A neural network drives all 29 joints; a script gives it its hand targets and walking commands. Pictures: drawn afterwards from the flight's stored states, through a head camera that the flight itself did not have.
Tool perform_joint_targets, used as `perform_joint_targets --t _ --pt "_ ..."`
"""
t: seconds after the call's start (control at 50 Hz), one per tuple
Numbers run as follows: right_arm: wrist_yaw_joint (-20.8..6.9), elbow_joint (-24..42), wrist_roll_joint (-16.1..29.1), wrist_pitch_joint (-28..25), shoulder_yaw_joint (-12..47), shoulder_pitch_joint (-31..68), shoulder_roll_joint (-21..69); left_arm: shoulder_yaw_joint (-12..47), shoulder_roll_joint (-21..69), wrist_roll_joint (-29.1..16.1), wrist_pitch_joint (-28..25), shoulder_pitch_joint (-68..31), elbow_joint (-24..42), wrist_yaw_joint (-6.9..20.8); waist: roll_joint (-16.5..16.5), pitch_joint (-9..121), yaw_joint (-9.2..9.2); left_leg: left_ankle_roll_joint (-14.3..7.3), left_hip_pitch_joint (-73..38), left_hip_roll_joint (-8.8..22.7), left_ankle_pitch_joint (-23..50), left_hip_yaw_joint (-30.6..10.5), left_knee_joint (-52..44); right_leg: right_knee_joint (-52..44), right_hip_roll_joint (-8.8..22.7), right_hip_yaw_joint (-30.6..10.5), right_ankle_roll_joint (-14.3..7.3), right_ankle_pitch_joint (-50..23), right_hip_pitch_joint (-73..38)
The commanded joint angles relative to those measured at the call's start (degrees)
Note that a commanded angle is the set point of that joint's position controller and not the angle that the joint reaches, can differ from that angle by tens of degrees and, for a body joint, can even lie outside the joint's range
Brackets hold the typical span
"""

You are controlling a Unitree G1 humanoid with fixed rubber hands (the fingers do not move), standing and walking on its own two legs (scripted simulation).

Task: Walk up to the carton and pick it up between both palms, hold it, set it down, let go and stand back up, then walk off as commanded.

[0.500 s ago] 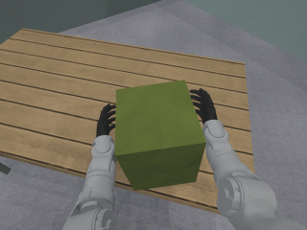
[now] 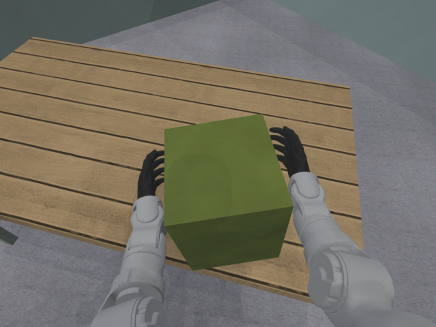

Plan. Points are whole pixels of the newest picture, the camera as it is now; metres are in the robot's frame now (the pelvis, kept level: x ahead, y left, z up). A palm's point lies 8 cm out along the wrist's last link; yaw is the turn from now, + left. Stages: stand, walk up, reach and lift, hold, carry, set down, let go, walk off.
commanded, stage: set down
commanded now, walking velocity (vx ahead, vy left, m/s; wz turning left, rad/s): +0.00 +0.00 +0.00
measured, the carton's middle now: (225, 197) +0.37 +0.04 -0.03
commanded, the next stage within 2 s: none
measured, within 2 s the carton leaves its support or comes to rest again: rests again in 0.90 s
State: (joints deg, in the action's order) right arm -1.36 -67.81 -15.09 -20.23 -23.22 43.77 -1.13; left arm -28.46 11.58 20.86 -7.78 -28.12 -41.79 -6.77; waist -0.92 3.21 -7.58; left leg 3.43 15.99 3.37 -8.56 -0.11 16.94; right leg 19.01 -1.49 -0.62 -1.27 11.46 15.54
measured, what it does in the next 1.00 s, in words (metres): stands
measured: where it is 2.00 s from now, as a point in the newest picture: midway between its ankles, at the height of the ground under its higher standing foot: outside the picture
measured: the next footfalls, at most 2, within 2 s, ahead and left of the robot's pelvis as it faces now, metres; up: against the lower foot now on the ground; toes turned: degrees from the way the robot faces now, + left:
none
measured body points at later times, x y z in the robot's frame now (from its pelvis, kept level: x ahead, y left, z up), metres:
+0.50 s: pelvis +0.00 +0.00 +0.00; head +0.05 +0.00 +0.45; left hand +0.34 +0.19 +0.02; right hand +0.43 -0.09 +0.05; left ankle -0.01 +0.16 -0.75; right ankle -0.03 -0.10 -0.75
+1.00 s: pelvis +0.00 +0.00 +0.00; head +0.05 +0.01 +0.44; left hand +0.35 +0.18 +0.01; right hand +0.43 -0.11 +0.03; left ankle -0.01 +0.16 -0.74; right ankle -0.03 -0.10 -0.75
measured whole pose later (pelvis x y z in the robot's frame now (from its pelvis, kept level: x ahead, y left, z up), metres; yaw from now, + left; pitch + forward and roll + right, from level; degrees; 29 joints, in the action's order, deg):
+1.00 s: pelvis +0.00 +0.00 +0.00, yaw +0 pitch +11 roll +0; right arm -0.1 -78.0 -4.2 -20.6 -9.6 46.8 -8.4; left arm -24.4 10.7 17.8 -12.4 -30.9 -50.6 -11.9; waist -0.9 5.1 -7.6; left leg 3.4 22.6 3.5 -8.6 -0.1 21.4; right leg 19.0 -1.6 -0.3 -1.3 10.7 19.7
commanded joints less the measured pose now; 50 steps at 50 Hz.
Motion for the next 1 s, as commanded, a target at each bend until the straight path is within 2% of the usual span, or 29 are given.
perform_joint_targets --t 0.0,0.08,0.18,0.24,0.26,0.32,0.4,0.48,0.52,0.54,0.56,0.58,0.62,0.66,0.7,0.74,0.8,0.82,0.86,0.88,0.9,0.92,0.96,0.98 --pt "-5.6 -2.1 -7.3 -0.6 6.0 20.5 23.6 11.6 22.1 4.8 -4.7 -26.1 4.3 3.7 -1.4 21.5 -0.5 -0.5 -5.9 -2.3 28.9 9.3 3.5 -4.0 -2.4 5.3 -0.5 -12.4 -3.6" --pt "-5.7 -1.5 -7.2 -0.6 6.4 20.7 23.7 10.4 22.1 5.7 -4.5 -24.4 3.6 4.0 -2.1 20.4 -1.13 -0.8 -5.5 -2.6 29.5 9.1 3.6 -3.9 -2.4 5.0 -0.4 -13.3 -4.4" --pt "-5.6 -1.7 -7.6 -1.0 6.2 19.6 24.3 10.6 21.9 5.5 -5.0 -24.6 4.1 4.2 -1.8 20.7 0.02 -1.0 -4.5 -2.8 28.1 9.0 3.8 -3.6 -2.3 4.9 -0.2 -13.6 -4.4" --pt "-5.9 -1.1 -7.4 -1.0 6.7 19.7 24.2 9.7 21.6 5.8 -5.4 -24.0 3.2 4.2 -2.4 20.3 -0.94 -1.2 -3.5 -2.8 27.6 9.2 3.7 -3.1 -2.4 4.8 0.1 -13.6 -4.5" --pt "-5.7 -1.4 -7.8 -0.9 6.5 19.3 24.0 9.1 21.1 6.0 -5.4 -23.9 3.2 4.3 -3.2 19.2 -0.01 -1.6 -2.5 -3.1 26.2 9.1 3.5 -3.2 -2.3 4.7 0.1 -13.4 -5.1" --pt "-5.8 -1.9 -8.5 -0.9 5.5 18.6 23.6 8.8 21.0 6.5 -5.4 -23.1 1.9 4.7 -3.1 18.4 0.23 -1.5 -2.4 -3.0 25.8 8.9 3.2 -3.4 -2.3 4.8 0.2 -13.2 -5.1" --pt "-6.3 -2.0 -8.5 -0.3 5.2 17.6 23.1 8.0 20.7 6.9 -4.9 -22.6 2.0 4.6 -2.5 18.5 -0.57 -1.6 -2.4 -3.1 24.2 9.0 2.8 -3.6 -2.3 4.6 0.0 -11.3 -4.7" --pt "-6.0 -1.2 -8.7 -0.9 5.6 18.7 23.2 8.2 20.9 6.7 -5.6 -22.4 2.3 4.6 -3.7 19.1 -0.1 -1.8 -1.4 -3.2 25.0 8.8 3.2 -3.0 -2.4 4.4 0.5 -13.4 -5.2" --pt "-6.1 -1.6 -8.9 -0.2 4.3 17.9 22.2 7.3 20.5 6.7 -5.0 -22.7 1.2 4.8 -3.7 16.8 0.33 -1.9 -0.9 -3.2 22.1 8.8 2.7 -3.4 -2.3 4.6 0.4 -10.7 -4.1" --pt "-6.2 -1.9 -8.6 -0.1 4.5 17.9 21.9 7.0 20.1 6.9 -5.1 -22.0 1.8 4.7 -3.3 17.9 -0.12 -1.9 -1.1 -3.2 23.7 8.8 3.2 -3.1 -2.4 4.4 0.2 -11.7 -4.2" --pt "-6.2 -1.0 -8.9 -0.2 4.8 17.8 23.7 7.2 21.0 7.3 -5.0 -21.9 1.9 4.8 -3.3 17.9 0.41 -2.0 -1.5 -3.3 23.7 8.3 3.1 -3.6 -2.2 4.4 0.2 -11.8 -4.2" --pt "-6.3 -1.9 -8.2 0.0 4.9 17.9 22.4 6.8 20.5 7.3 -4.9 -21.4 1.6 4.6 -3.0 17.6 -0.77 -1.8 -1.3 -3.3 24.6 8.6 3.4 -3.2 -2.4 4.4 0.3 -11.5 -3.5" --pt "-6.0 -2.0 -8.4 -0.3 4.8 17.5 22.7 6.9 20.5 7.5 -5.0 -20.7 1.8 4.7 -3.6 16.5 0.43 -2.0 -1.9 -3.3 24.4 8.4 3.6 -3.3 -2.5 4.4 0.4 -12.4 -3.9" --pt "-6.2 -0.8 -8.4 -0.1 5.5 17.8 22.9 6.0 19.7 7.5 -5.0 -21.5 1.5 4.9 -3.9 16.5 -0.21 -2.3 -0.5 -3.5 23.1 8.3 3.3 -3.2 -2.3 4.1 0.6 -11.9 -4.1" --pt "-6.0 -0.9 -8.1 -0.6 5.3 17.5 21.5 6.0 18.1 7.2 -5.5 -20.8 1.8 4.5 -3.5 18.1 -0.13 -2.2 -1.1 -3.6 23.1 8.4 3.7 -2.9 -2.3 3.9 0.4 -12.0 -4.1" --pt "-5.1 -2.0 -7.3 -0.3 3.8 17.5 14.8 4.4 13.4 6.6 -5.7 -20.6 1.5 3.1 -3.9 17.9 -0.67 -2.1 -1.4 -3.3 24.1 8.3 3.6 -2.7 -2.6 3.6 0.6 -12.1 -4.1" --pt "-2.2 -2.4 -1.8 -0.4 5.5 17.9 3.4 3.9 2.7 3.5 -6.1 -18.9 1.3 -0.1 -2.8 17.7 -1.73 -1.6 0.7 -3.4 24.0 8.0 4.6 -1.8 -2.6 2.5 0.5 -12.9 -5.1" --pt "-1.7 -3.1 0.5 -0.1 7.3 19.5 2.3 5.5 3.0 1.7 -5.8 -19.3 1.2 -1.1 -3.0 18.6 -1.65 -1.4 -0.4 -3.0 24.5 7.2 5.0 -2.0 -3.2 2.6 0.1 -11.7 -3.7" --pt "0.0 -4.9 6.1 -0.5 10.1 21.3 -1.3 7.4 0.3 -1.1 -6.2 -19.2 1.3 -3.2 -1.4 21.6 -1.91 -0.5 -0.6 -2.9 26.7 7.1 6.7 -1.5 -4.0 2.1 -0.8 -13.4 -2.4" --pt "0.6 -5.3 9.1 -0.8 12.7 22.3 -4.5 6.3 -3.7 -2.5 -6.6 -19.4 -0.8 -4.3 -1.8 22.8 -3.71 -0.4 0.4 -3.0 27.4 7.2 7.6 -0.7 -4.1 1.2 -0.9 -14.1 -2.5" --pt "1.1 -6.4 12.2 -1.1 14.5 23.4 -6.0 7.2 -4.2 -3.7 -6.8 -19.1 -1.8 -5.0 -0.9 23.3 -3.3 0.2 0.4 -3.1 27.5 6.9 8.3 -0.4 -4.2 1.0 -1.2 -14.3 -2.3" --pt "1.7 -6.9 15.1 -1.5 16.5 25.4 -9.5 6.9 -7.2 -5.9 -7.3 -20.0 -3.6 -5.6 -2.0 24.9 -3.71 0.5 1.3 -3.1 26.9 6.7 9.2 0.4 -4.3 0.6 -1.1 -14.3 -1.7" --pt "2.0 -7.1 20.1 -2.1 19.9 28.0 -11.2 9.1 -8.4 -8.9 -9.0 -22.1 -3.4 -6.8 0.2 28.5 -4.4 1.8 2.0 -2.8 25.6 5.9 10.7 1.9 -4.5 0.8 -1.8 -10.9 0.0" --pt "2.3 -7.4 22.0 -2.1 21.9 28.6 -11.1 10.2 -8.1 -10.4 -9.5 -22.2 -5.7 -6.9 -0.2 28.0 -4.44 1.8 2.8 -2.6 23.7 5.5 11.3 2.1 -4.3 0.8 -1.7 -8.6 1.6"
